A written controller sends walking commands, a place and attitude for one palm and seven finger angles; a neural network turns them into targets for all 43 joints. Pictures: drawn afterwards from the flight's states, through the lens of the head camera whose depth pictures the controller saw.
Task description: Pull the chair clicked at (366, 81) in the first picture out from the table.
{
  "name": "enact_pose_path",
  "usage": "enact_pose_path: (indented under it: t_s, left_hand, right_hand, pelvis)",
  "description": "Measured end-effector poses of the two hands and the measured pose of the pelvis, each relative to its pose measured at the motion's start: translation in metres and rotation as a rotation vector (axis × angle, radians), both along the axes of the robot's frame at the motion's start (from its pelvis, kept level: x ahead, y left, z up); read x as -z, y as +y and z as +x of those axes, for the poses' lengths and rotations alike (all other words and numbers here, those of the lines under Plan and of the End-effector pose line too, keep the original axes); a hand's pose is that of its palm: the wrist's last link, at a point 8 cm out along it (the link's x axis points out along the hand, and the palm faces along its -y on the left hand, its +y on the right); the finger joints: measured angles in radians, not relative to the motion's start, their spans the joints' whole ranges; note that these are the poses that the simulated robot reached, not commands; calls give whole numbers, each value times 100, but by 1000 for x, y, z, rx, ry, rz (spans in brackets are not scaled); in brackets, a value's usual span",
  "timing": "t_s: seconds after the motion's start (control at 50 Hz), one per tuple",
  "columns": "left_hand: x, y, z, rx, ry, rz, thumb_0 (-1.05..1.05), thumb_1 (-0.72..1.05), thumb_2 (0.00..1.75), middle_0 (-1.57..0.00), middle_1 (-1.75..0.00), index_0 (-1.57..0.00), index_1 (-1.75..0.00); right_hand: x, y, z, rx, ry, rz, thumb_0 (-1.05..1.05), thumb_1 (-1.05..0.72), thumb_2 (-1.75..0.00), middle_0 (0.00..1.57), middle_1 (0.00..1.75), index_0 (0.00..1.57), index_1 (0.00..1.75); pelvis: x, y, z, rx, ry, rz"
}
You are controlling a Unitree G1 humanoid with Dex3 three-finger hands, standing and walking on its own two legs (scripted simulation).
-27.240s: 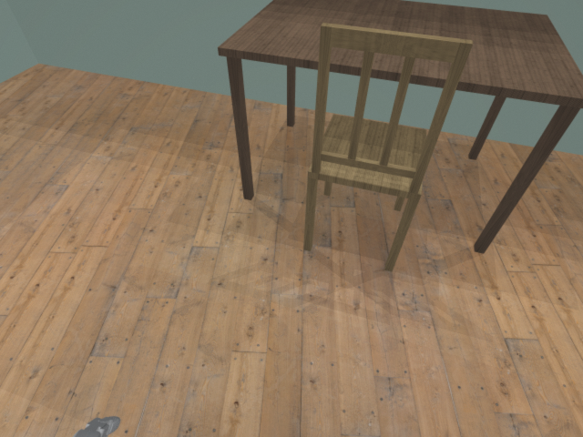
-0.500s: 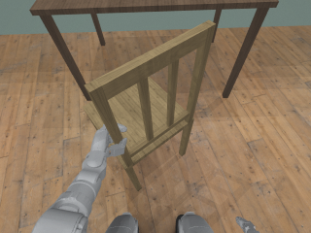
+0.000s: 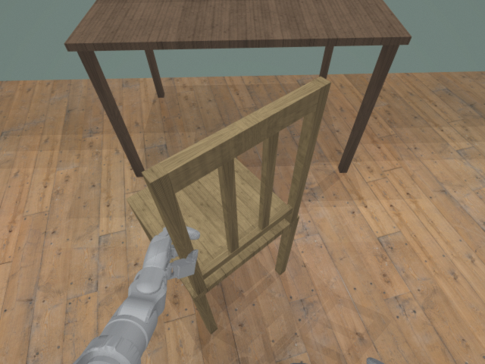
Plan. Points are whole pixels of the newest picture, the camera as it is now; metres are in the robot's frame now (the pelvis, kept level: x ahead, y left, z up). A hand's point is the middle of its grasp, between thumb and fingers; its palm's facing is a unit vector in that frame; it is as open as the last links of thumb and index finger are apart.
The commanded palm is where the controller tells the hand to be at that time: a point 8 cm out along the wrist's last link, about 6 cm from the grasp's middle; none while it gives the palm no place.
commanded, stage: stop walking, hand still on the chair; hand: left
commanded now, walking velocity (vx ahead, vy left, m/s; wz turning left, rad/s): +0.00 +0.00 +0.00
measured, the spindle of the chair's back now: (230, 212) +0.42 +0.03 -0.06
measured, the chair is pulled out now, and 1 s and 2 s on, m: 0.49 0.50 0.50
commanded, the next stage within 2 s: open the thumb and straighten the fingers in 0.74 s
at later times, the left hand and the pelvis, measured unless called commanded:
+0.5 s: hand (188, 269) +0.29 +0.11 -0.06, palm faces -0.07 -0.98 -0.20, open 6.1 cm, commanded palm +0.28 +0.16 -0.05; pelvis +0.02 +0.00 +0.00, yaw +0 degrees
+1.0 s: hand (183, 266) +0.30 +0.12 -0.06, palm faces -0.08 -0.98 -0.17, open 6.7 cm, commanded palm +0.27 +0.17 -0.05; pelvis +0.01 +0.01 +0.00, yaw +1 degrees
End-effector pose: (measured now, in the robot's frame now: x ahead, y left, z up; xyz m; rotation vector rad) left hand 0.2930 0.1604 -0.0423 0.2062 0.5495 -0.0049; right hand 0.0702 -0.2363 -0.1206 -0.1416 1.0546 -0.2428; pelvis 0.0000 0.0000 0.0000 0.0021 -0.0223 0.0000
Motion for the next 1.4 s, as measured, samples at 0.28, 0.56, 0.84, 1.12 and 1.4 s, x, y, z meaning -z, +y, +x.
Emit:
enact_pose_path:
  t_s: [0.28, 0.56, 0.84, 1.12, 1.4]
  left_hand:
    - [0, -2, -14, -15, 2, 8, 5, 62, 77, -9, -112, -43, -136]
    - [0, 0, -13, 14, -3, 6, 4, 63, 74, -8, -114, -41, -136]
    - [0, 1, -12, 33, -4, 5, 4, 64, 73, -8, -115, -40, -136]
    - [1, 19, -3, 42, -48, -6, 2, 9, 51, -29, -129, -47, -140]
    - [6, 18, 5, 42, -29, -19, 0, -49, 22, -24, -73, -25, -74]
  right_hand:
    - [-10, -19, 29, 2, -48, -48, 1, -91, -90, 21, 30, 20, 30]
    - [-19, -5, 50, -3, -81, -48, 1, -91, -90, 21, 30, 20, 30]
    - [-13, 6, 32, 8, -28, -34, 1, -91, -90, 21, 30, 21, 30]
    - [-7, -7, 34, -70, -54, -3, 1, -91, -90, 21, 30, 20, 30]
    - [10, 2, 59, -124, -110, 32, 1, -91, -90, 21, 30, 20, 30]
  pelvis:
    - [-4, -2, 11, 8, 12, 3]
    - [-5, 5, 15, 6, 5, 1]
    - [-5, 12, 15, 12, 4, 0]
    - [8, 11, 9, -30, 138, 1]
    - [21, 9, 15, -49, 193, 5]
